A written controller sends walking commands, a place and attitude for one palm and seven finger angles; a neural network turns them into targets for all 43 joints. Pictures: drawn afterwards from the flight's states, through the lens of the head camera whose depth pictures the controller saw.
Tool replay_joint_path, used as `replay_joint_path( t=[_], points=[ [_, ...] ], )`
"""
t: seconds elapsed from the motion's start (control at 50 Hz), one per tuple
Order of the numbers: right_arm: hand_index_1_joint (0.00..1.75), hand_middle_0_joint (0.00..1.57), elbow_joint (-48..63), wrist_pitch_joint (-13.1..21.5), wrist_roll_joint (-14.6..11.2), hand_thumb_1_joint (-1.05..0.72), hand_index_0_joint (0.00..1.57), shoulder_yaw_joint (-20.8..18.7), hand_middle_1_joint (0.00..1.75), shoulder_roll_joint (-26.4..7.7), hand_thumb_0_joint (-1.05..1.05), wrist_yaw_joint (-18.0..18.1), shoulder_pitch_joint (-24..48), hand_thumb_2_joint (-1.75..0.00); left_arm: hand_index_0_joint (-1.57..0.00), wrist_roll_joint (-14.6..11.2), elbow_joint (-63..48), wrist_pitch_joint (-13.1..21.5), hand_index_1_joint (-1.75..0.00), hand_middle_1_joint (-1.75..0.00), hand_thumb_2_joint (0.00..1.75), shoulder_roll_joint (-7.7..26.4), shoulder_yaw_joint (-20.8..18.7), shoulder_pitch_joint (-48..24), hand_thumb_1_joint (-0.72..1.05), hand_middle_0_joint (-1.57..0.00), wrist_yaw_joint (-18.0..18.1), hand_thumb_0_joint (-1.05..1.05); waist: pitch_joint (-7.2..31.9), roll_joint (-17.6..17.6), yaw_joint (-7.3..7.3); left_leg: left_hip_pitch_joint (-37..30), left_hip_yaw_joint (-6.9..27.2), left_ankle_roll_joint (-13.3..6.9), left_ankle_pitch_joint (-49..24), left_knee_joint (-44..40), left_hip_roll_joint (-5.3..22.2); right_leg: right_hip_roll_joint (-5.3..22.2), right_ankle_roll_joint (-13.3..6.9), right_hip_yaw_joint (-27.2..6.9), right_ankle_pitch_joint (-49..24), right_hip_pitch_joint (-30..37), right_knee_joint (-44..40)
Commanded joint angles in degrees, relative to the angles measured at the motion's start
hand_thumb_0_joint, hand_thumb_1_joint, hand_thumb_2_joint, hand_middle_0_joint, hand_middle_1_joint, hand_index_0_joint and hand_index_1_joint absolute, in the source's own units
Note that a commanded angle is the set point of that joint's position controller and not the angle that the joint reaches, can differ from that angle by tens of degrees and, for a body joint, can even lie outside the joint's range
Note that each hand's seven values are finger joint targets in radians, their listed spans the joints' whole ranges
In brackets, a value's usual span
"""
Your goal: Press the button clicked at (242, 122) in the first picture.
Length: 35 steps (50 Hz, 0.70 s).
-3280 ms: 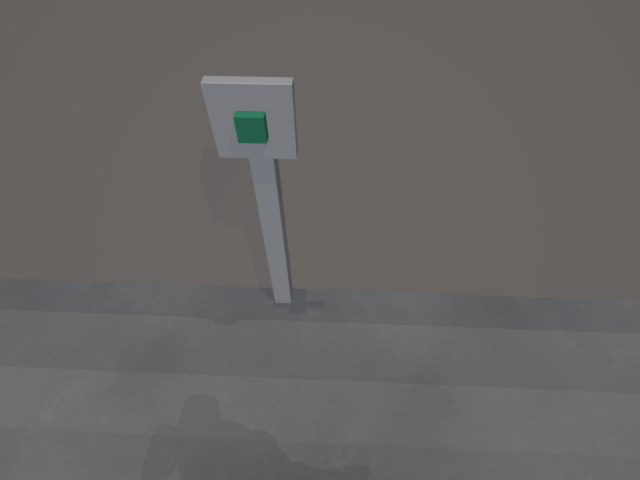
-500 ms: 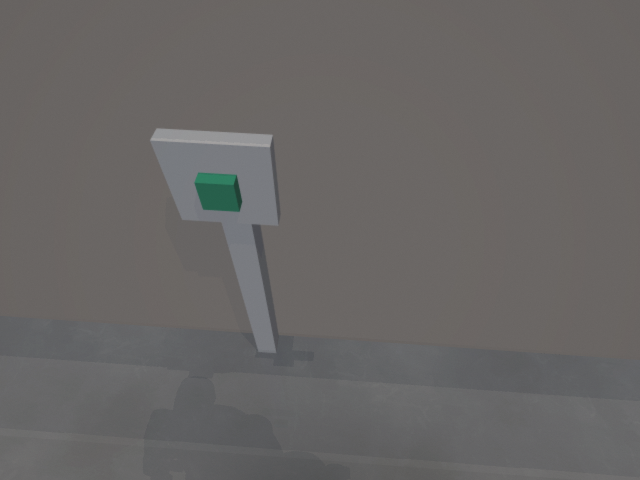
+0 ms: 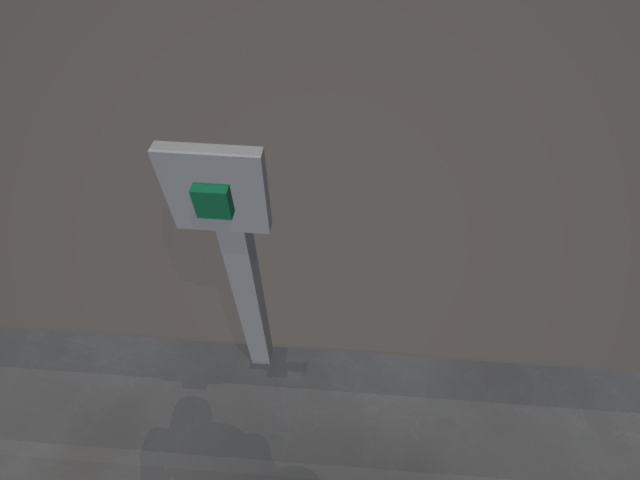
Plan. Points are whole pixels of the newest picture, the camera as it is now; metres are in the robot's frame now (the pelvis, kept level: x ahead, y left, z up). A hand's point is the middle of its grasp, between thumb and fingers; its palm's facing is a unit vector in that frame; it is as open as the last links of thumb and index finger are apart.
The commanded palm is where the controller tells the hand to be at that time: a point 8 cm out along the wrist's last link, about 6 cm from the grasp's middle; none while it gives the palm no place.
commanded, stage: look again from close up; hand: left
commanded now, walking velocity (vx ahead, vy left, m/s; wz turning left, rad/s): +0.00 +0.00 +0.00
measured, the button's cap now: (213, 200) +0.54 +0.21 +0.01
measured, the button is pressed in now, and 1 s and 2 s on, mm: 0 0 0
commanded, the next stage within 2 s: raise the hand and make a fist in 0.56 s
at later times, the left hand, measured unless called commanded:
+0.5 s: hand out of the picture +0.05 +0.19 -0.18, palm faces +0.00 -0.98 -0.22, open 7.4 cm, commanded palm none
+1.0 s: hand (204, 416) +0.20 +0.16 -0.04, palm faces -0.01 -1.00 +0.00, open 6.0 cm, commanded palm +0.14 +0.23 -0.06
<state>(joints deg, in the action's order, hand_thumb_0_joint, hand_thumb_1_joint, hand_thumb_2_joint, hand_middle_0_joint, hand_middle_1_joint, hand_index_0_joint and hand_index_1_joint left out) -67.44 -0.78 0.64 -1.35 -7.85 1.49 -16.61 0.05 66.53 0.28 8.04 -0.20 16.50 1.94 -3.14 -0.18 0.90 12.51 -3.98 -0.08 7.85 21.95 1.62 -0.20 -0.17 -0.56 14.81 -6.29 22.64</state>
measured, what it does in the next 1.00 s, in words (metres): lowers itself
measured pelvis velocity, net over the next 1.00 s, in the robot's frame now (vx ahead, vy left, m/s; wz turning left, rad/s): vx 0.00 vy -0.02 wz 0.02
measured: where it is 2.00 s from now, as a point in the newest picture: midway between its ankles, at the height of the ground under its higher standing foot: outside the picture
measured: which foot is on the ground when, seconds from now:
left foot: down 0.00-1.00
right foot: down 0.00-1.00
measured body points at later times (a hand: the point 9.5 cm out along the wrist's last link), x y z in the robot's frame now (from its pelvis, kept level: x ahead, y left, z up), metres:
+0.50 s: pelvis +0.03 +0.01 -0.01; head +0.03 +0.01 +0.44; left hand +0.05 +0.24 -0.16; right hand +0.05 -0.22 -0.17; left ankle +0.04 +0.12 -0.74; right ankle -0.03 -0.12 -0.74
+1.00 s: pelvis +0.00 -0.02 -0.06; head +0.03 -0.01 +0.39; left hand +0.20 +0.21 -0.03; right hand +0.20 -0.27 -0.12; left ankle +0.05 +0.12 -0.74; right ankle -0.03 -0.11 -0.74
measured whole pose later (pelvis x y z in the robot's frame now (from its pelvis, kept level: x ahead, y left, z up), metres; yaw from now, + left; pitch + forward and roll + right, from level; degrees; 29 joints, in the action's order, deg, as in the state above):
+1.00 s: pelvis +0.00 -0.02 -0.06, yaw +1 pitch +11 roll +1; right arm -36.0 13.0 -0.8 -3.6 -13.2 0.6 -8.5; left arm -12.9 11.8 28.4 9.6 -7.6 20.5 -17.2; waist 8.1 -2.0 0.9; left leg 41.8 -2.7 1.0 20.6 51.9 2.0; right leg 1.2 -1.6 2.4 30.3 -35.8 55.6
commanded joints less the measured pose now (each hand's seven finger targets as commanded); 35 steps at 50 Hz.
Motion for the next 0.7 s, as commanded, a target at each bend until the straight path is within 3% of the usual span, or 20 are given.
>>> replay_joint_path(
  t=[0.0,0.02,0.04,0.06,0.08,0.1,0.18,0.26,0.28,0.46,0.62,0.64,0.66,0.68],
  points=[
    [0.3,0.2,2.0,1.1,0.0,-0.9,0.2,-0.8,0.3,-5.5,0.0,0.5,-2.2,-0.9,-0.2,0.3,-1.5,0.8,-0.3,-0.3,0.9,6.3,-1.0,3.4,0.9,-0.2,0.4,0.0,-1.8,0.3,-0.23,-5.3,5.3,-0.5,-0.5,-3.1,4.9,5.3,-2.0,-4.4,-1.5,-8.1,-7.0],
    [0.3,0.2,6.4,2.4,-0.2,-0.9,0.2,0.0,0.3,-6.9,0.0,-0.5,3.8,-0.9,-0.2,1.7,-1.3,2.4,-0.3,-0.3,0.9,5.7,0.0,7.6,0.9,-0.2,2.3,0.0,-1.6,0.1,-2.93,-0.2,3.2,0.8,-2.4,9.8,4.7,8.6,-0.8,-8.1,-18.6,-7.7,-5.7],
    [0.3,0.2,7.8,1.7,-0.1,-0.9,0.2,0.0,0.3,-4.3,0.0,-0.9,-0.7,-0.9,-0.2,1.1,-4.7,2.7,-0.3,-0.3,0.9,8.6,-0.5,3.4,0.9,-0.2,2.0,0.0,1.8,0.1,1.66,-0.8,3.9,0.4,7.8,7.4,2.7,9.9,-2.6,-9.0,-2.3,-9.2,-5.8],
    [0.3,0.2,7.0,1.6,0.3,-0.9,0.2,-0.4,0.3,-4.8,0.0,-0.9,-1.4,-0.9,-0.2,1.0,-5.6,2.5,-0.3,-0.3,0.9,8.0,-0.4,1.9,0.9,-0.2,1.5,0.0,0.2,4.2,1.36,-1.3,3.9,0.1,7.8,6.1,2.6,8.1,-3.3,-8.2,7.8,-12.3,-4.9],
    [0.3,0.2,7.2,1.7,0.4,-0.9,0.2,-0.3,0.3,-5.4,0.0,-1.1,-2.8,-0.9,-0.2,1.0,-5.9,2.6,-0.3,-0.3,0.9,7.6,-0.3,2.3,0.9,-0.2,1.4,0.0,0.7,3.5,1.94,-0.3,4.4,-0.2,6.4,5.8,3.3,5.9,-3.3,-7.0,8.1,-12.6,-3.0],
    [0.3,0.2,7.6,1.9,0.7,-0.9,0.2,-0.2,0.3,-5.6,0.0,-1.1,-3.5,-0.9,-0.2,1.0,-6.1,2.5,-0.3,-0.3,0.9,6.8,-0.4,2.4,0.9,-0.2,1.3,0.0,2.0,6.6,1.43,-0.2,5.2,-0.6,5.2,5.1,3.7,5.1,-3.3,-5.2,6.0,-11.6,-0.9],
    [0.3,0.2,9.5,2.2,0.4,-0.9,0.2,-0.1,0.3,-6.6,0.0,-0.7,-2.5,-0.9,-0.2,1.0,-5.9,1.9,-0.3,-0.3,0.9,4.9,0.1,4.5,0.9,-0.2,0.9,0.0,-0.2,-0.8,0.0,2.5,7.1,-1.9,6.7,2.2,4.8,3.3,-2.8,-4.2,5.0,-11.0,1.4],
    [0.3,0.2,9.2,2.6,0.2,-0.9,0.2,0.1,0.3,-7.1,0.0,-0.5,-2.2,-0.9,-0.2,0.9,-6.0,1.8,-0.3,-0.3,0.9,5.2,0.2,4.7,0.9,-0.2,0.9,0.0,-0.9,-2.0,-0.59,1.4,6.4,-2.3,1.1,2.1,4.9,3.7,-2.2,-4.0,-0.3,-10.2,2.3],
    [0.3,0.2,9.2,2.6,0.2,-0.9,0.2,0.1,0.3,-7.2,0.0,-0.5,-2.0,-0.9,-0.2,0.9,-6.1,1.8,-0.3,-0.3,0.9,5.4,0.2,4.7,0.9,-0.2,0.9,0.0,-1.1,-3.7,-0.62,1.1,6.1,-2.3,0.8,2.2,4.8,3.8,-2.0,-4.0,-1.0,-10.1,2.2],
    [0.3,0.2,8.1,2.7,0.2,-0.9,0.2,0.3,0.3,-7.8,0.0,-0.2,-0.4,-0.9,-0.2,0.8,-6.6,1.4,-0.3,-0.3,0.9,7.3,-0.2,4.3,0.9,-0.2,0.7,0.0,0.9,0.2,-1.03,-2.3,4.5,-2.3,-5.5,2.9,4.7,4.3,-1.6,-4.4,-7.6,-8.0,2.2],
    [0.3,0.2,7.2,2.6,0.1,-0.9,0.2,0.3,0.3,-8.1,0.0,0.0,0.5,-0.9,-0.2,0.9,-6.2,1.2,-0.3,-0.3,0.9,7.9,-0.3,3.9,0.9,-0.2,0.6,0.0,2.0,0.1,-0.97,-3.8,3.8,-2.0,-8.1,3.8,5.0,4.6,-1.5,-4.3,-11.5,-6.8,1.9],
    [0.3,0.2,11.3,2.5,-0.4,-0.9,0.2,0.0,0.3,-9.8,0.0,-0.3,4.3,-0.9,-0.2,1.5,-5.6,1.8,-0.3,-0.3,0.9,7.8,-0.4,6.8,0.9,-0.2,2.6,0.0,-2.3,1.4,-1.95,-0.3,2.8,-0.6,-12.1,13.6,6.3,7.5,-0.5,-8.0,-22.6,-10.7,-0.9],
    [0.3,0.2,30.0,10.9,-3.0,-0.9,0.2,-2.0,0.3,-17.5,0.0,1.6,1.9,-0.9,-0.23,-9.8,-97.5,13.4,-0.33,-0.33,0.9,22.2,-9.0,-35.5,0.9,-0.23,2.6,0.0,28.5,10.6,4.27,-15.0,4.2,-1.5,-19.4,6.1,-0.5,2.6,-2.1,1.2,-25.6,-5.6,6.7],
    [0.3,0.2,26.6,17.2,-2.6,-0.9,0.2,0.6,0.3,-11.5,0.0,4.0,6.2,-0.9,-0.25,-5.5,-82.3,10.3,-0.36,-0.36,0.9,16.0,-7.4,-7.4,0.9,-0.25,4.3,0.0,27.4,21.8,-1.85,-25.2,4.9,-2.1,-28.5,3.0,2.9,0.2,-2.5,2.9,-13.0,-10.0,12.8]
  ],
)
